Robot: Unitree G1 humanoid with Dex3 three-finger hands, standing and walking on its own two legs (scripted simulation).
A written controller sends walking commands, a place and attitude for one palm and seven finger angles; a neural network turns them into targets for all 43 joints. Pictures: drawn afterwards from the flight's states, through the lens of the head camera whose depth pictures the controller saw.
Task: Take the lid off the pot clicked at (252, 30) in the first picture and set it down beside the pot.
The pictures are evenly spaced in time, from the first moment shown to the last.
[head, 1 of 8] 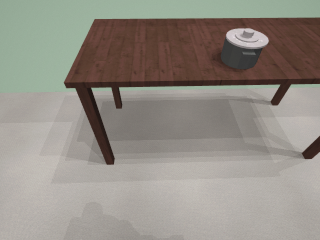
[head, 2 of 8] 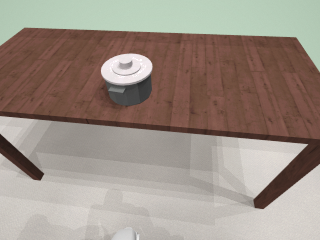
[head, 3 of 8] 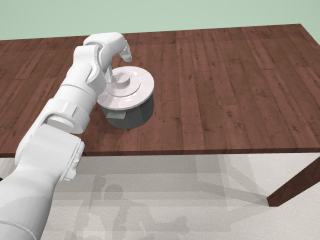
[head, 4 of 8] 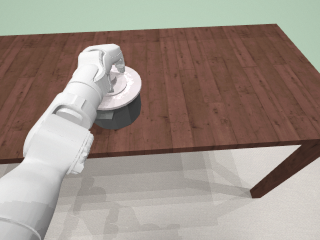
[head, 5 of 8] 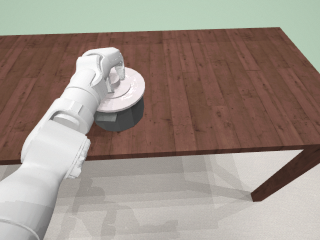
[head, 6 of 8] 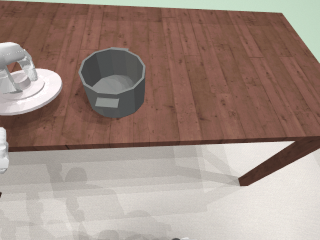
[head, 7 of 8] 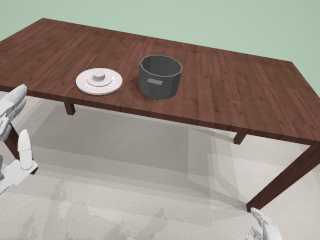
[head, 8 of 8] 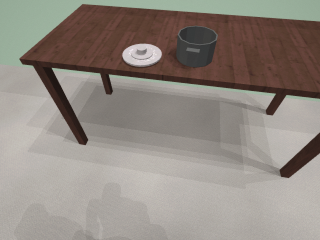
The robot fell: no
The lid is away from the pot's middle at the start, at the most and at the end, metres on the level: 0.01 0.25 0.24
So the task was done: yes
